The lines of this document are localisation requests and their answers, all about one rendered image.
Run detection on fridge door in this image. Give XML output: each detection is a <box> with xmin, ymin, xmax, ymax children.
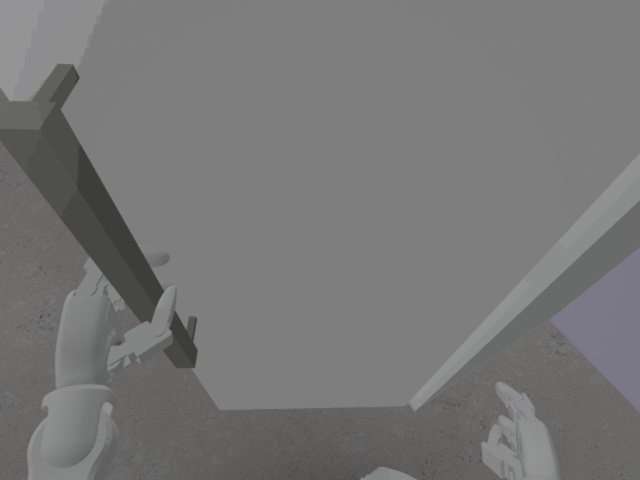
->
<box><xmin>0</xmin><ymin>0</ymin><xmax>640</xmax><ymax>410</ymax></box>

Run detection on left robot forearm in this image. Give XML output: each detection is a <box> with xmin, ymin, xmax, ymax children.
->
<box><xmin>27</xmin><ymin>384</ymin><xmax>119</xmax><ymax>480</ymax></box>

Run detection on robot right hand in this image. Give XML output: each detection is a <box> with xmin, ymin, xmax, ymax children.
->
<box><xmin>481</xmin><ymin>382</ymin><xmax>561</xmax><ymax>480</ymax></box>

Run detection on handle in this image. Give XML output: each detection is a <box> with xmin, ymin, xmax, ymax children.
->
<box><xmin>0</xmin><ymin>64</ymin><xmax>198</xmax><ymax>368</ymax></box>

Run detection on robot left hand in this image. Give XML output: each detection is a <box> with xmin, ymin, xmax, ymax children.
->
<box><xmin>55</xmin><ymin>245</ymin><xmax>177</xmax><ymax>389</ymax></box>

